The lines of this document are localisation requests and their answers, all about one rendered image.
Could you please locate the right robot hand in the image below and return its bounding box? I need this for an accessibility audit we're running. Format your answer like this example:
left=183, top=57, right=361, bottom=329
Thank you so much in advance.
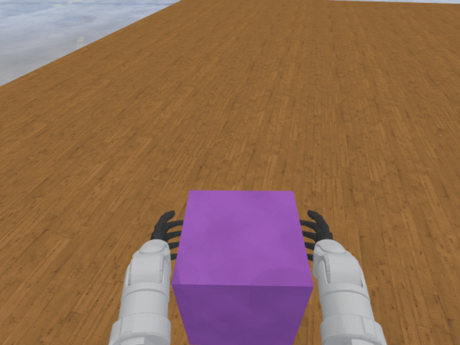
left=300, top=210, right=333, bottom=261

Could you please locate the robot right forearm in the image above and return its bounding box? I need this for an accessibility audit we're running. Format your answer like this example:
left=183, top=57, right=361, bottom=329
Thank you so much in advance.
left=313, top=239, right=387, bottom=345

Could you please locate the robot left forearm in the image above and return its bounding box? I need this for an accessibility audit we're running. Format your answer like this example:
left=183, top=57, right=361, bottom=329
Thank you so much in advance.
left=109, top=239, right=172, bottom=345

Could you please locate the left robot hand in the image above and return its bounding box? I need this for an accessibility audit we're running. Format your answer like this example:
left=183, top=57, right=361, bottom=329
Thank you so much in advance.
left=150, top=211, right=183, bottom=260

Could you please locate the carton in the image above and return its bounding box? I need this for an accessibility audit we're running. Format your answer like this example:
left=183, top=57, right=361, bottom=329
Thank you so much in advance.
left=171, top=190, right=314, bottom=345

